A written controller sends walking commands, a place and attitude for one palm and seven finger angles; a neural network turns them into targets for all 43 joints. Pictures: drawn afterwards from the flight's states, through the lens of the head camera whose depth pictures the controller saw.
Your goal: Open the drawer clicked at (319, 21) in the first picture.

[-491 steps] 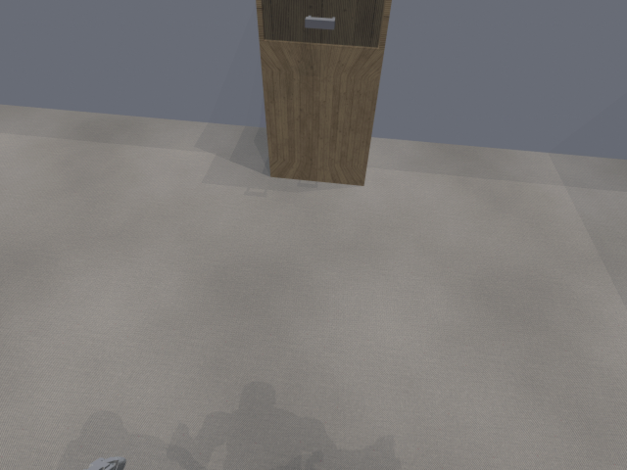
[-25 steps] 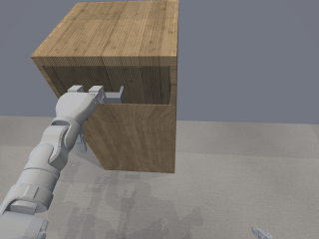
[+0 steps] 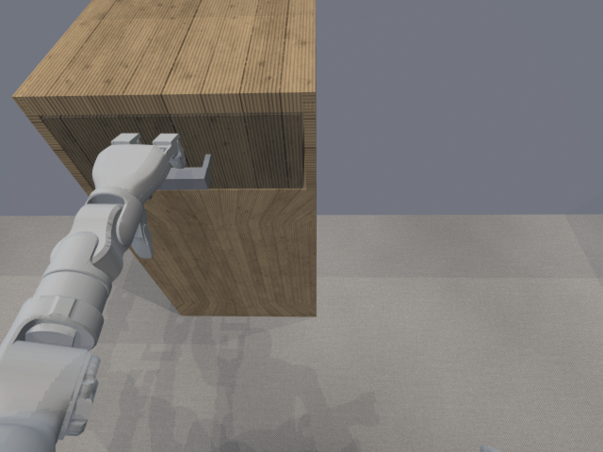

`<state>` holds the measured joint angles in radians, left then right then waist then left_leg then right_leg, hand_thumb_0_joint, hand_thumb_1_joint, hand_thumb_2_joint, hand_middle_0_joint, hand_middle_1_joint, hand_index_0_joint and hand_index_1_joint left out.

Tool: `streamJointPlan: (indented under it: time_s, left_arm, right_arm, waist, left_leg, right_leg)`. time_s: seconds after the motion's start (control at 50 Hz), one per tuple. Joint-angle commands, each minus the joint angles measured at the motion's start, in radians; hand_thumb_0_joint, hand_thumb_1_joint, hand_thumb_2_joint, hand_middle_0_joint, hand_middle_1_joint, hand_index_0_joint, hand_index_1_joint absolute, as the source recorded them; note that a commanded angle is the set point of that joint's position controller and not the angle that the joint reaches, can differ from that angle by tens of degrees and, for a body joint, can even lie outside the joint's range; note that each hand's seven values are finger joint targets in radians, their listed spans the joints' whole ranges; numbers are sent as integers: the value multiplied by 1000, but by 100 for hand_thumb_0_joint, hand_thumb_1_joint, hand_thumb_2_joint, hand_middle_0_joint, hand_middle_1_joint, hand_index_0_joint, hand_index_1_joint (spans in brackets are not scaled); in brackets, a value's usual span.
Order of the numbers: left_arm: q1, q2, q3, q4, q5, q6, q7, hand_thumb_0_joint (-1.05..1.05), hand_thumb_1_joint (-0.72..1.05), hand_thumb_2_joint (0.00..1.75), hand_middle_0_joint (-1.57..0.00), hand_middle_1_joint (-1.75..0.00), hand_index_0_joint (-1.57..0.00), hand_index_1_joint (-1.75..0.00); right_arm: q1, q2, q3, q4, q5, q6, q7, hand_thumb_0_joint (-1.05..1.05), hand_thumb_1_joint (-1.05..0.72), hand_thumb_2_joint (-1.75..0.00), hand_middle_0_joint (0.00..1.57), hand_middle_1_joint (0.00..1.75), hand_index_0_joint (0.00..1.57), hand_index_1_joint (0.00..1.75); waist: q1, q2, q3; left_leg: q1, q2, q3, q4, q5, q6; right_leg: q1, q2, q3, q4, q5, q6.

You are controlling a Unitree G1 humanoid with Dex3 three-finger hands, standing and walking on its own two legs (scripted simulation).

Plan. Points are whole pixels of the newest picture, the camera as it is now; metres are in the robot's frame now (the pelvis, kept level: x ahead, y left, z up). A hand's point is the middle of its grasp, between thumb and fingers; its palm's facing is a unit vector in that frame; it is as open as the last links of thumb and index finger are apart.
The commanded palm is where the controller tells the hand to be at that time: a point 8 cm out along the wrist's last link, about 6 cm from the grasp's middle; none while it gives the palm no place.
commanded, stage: move the hooked fingers above the handle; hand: left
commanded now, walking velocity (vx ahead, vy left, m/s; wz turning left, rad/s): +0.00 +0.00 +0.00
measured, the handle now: (181, 169) +0.57 +0.24 +0.01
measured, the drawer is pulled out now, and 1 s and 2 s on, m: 0.00 0.00 0.00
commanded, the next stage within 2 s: lower the fingers behind the handle in 1.12 s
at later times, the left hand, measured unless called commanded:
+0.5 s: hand (171, 163) +0.52 +0.22 +0.07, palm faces -0.04 +0.01 -1.00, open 13.8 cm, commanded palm +0.49 +0.24 +0.12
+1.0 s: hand (161, 166) +0.51 +0.24 +0.07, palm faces -0.05 +0.01 -1.00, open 13.8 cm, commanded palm +0.49 +0.24 +0.12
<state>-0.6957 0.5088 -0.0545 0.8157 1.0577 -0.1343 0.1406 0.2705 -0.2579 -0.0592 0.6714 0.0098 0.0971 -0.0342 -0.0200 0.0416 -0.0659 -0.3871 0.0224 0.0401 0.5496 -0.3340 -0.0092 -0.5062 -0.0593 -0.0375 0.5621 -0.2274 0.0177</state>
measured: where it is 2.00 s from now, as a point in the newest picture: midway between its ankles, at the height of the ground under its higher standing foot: outside the picture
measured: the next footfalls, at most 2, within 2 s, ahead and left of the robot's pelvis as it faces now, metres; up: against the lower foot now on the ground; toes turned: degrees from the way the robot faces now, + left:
none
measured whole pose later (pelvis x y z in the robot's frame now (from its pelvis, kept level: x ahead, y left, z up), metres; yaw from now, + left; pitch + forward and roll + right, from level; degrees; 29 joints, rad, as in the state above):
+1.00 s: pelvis +0.01 +0.01 -0.01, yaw -1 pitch +17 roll -1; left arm -0.94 0.56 -0.03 1.07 1.09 -0.10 0.18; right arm 0.34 -0.26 -0.06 0.69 -0.01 0.11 -0.02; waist -0.10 0.04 -0.11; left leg -0.57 0.03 0.04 0.67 -0.39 0.00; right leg -0.67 -0.05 -0.03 0.62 -0.25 0.03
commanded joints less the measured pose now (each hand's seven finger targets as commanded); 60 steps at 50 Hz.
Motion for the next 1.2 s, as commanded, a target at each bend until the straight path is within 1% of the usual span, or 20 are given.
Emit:
streamJointPlan:
  time_s: [0.0,0.12,0.22,0.26,0.32,0.36,0.38,0.46,0.52,0.58,0.66,0.74,0.82,0.86,0.92,0.96,1.0,1.04,1.12,1.18]
  left_arm:
    - [-521,271,98,-111,-3,-5,64,0,-50,30,-30,-120,-30,-120]
    - [-619,272,87,-48,15,1,79,0,-50,30,-30,-120,-30,-120]
    - [-633,284,92,36,26,19,85,0,-50,30,-30,-120,-30,-120]
    - [-665,326,115,74,29,24,88,0,-50,30,-30,-120,-30,-120]
    - [-725,337,106,76,40,23,96,0,-50,30,-30,-120,-30,-120]
    - [-749,391,146,64,46,13,98,0,-50,30,-30,-120,-30,-120]
    - [-753,380,132,71,46,13,99,0,-50,30,-30,-120,-30,-120]
    - [-684,421,171,123,40,25,92,0,-50,30,-30,-120,-30,-120]
    - [-656,413,158,105,42,29,83,0,-50,30,-30,-120,-30,-120]
    - [-642,370,131,88,29,19,68,0,-50,30,-30,-120,-30,-120]
    - [-693,406,154,20,27,-14,70,0,-50,30,-30,-120,-30,-120]
    - [-711,383,150,-13,29,-26,94,0,-50,30,-30,-120,-30,-120]
    - [-691,319,107,50,22,13,103,0,-50,30,-30,-120,-30,-120]
    - [-710,296,84,51,23,28,98,0,-50,30,-30,-120,-30,-120]
    - [-702,308,89,60,24,41,82,0,-50,30,-30,-120,-30,-120]
    - [-710,311,93,59,22,33,69,0,-50,30,-30,-120,-30,-120]
    - [-684,329,107,53,24,23,62,0,-50,30,-30,-120,-30,-120]
    - [-695,296,78,58,28,17,63,0,-50,30,-30,-120,-30,-120]
    - [-704,372,136,50,34,8,79,0,-50,30,-30,-120,-30,-120]
    - [-714,372,135,46,37,10,90,0,-50,30,-30,-120,-30,-120]
  right_arm:
    - [79,-149,-49,-75,-10,-27,-10,0,-90,-90,20,30,20,30]
    - [131,-153,-54,-60,-18,-25,-4,0,-90,-90,20,30,20,30]
    - [163,-162,-56,-49,-21,-18,0,0,-90,-90,20,30,20,30]
    - [173,-173,-53,-42,-20,-16,-4,0,-90,-90,20,30,20,30]
    - [195,-175,-54,-35,-23,-20,-6,0,-90,-90,20,30,20,30]
    - [210,-181,-56,-31,-29,-21,-7,0,-90,-90,20,30,20,30]
    - [217,-179,-57,-31,-31,-21,-7,0,-90,-90,20,30,20,30]
    - [222,-189,-52,-28,-32,-13,-4,0,-90,-90,20,30,20,30]
    - [227,-189,-53,-32,-29,-8,-2,0,-90,-90,20,30,20,30]
    - [235,-188,-58,-33,-25,-5,-3,0,-90,-90,20,30,20,30]
    - [229,-189,-60,-30,-25,-3,-10,0,-90,-90,20,30,20,30]
    - [239,-179,-64,-18,-33,-6,-4,0,-90,-90,20,30,20,30]
    - [231,-177,-62,-11,-31,-2,8,0,-90,-90,20,30,20,30]
    - [227,-179,-60,-15,-28,0,9,0,-90,-90,20,30,20,30]
    - [221,-176,-55,-22,-25,1,7,0,-90,-90,20,30,20,30]
    - [218,-177,-54,-26,-23,3,2,0,-90,-90,20,30,20,30]
    - [212,-173,-52,-36,-23,4,-1,0,-90,-90,20,30,20,30]
    - [207,-169,-51,-39,-23,2,-3,0,-90,-90,20,30,20,30]
    - [209,-173,-48,-41,-26,-1,-6,0,-90,-90,20,30,20,30]
    - [216,-173,-50,-37,-27,-4,-3,0,-90,-90,20,30,20,30]
  waist:
    - [-43,-45,-347]
    - [-57,6,-424]
    - [-70,-2,-419]
    - [-84,-35,-403]
    - [-95,7,-436]
    - [-91,1,-494]
    - [-97,25,-510]
    - [-82,-1,-501]
    - [-74,28,-497]
    - [-89,-3,-485]
    - [-94,16,-482]
    - [-88,85,-520]
    - [-102,63,-458]
    - [-107,39,-468]
    - [-99,47,-460]
    - [-105,7,-458]
    - [-91,19,-467]
    - [-103,22,-432]
    - [-90,21,-465]
    - [-93,39,-487]
  left_leg:
    - [13,-58,12,-23,338,44]
    - [10,-55,7,12,402,40]
    - [-27,-48,5,29,401,41]
    - [-66,-48,3,31,372,44]
    - [-61,-45,2,41,368,44]
    - [-63,-47,0,57,401,46]
    - [-60,-46,3,64,417,46]
    - [-102,-43,9,69,411,46]
    - [-88,-35,9,67,445,44]
    - [-71,-29,6,66,441,46]
    - [-58,-33,3,65,417,49]
    - [13,-26,-15,84,534,38]
    - [5,-23,-15,84,529,34]
    - [1,-26,-15,78,515,36]
    - [5,-26,-14,73,517,36]
    - [-8,-28,-15,72,502,40]
    - [-14,-31,-12,72,497,42]
    - [-22,-32,-9,70,465,41]
    - [-43,-38,-7,76,459,42]
    - [-40,-37,-6,87,490,41]
  right_leg:
    - [239,69,4,-11,264,-45]
    - [215,73,6,23,308,-48]
    - [181,78,4,33,300,-47]
    - [183,79,6,32,293,-45]
    - [155,79,9,43,279,-44]
    - [181,81,12,56,310,-44]
    - [179,79,15,61,326,-42]
    - [192,81,12,65,332,-41]
    - [179,82,9,69,340,-41]
    - [166,86,6,54,327,-38]
    - [156,86,10,48,305,-41]
    - [114,87,0,66,315,-43]
    - [84,90,-10,57,304,-41]
    - [101,90,-9,52,310,-42]
    - [113,88,-8,51,317,-42]
    - [132,87,-6,47,326,-40]
    - [145,86,-2,53,329,-41]
    - [117,85,-5,49,305,-40]
    - [148,84,1,63,325,-41]
    - [149,83,2,71,347,-40]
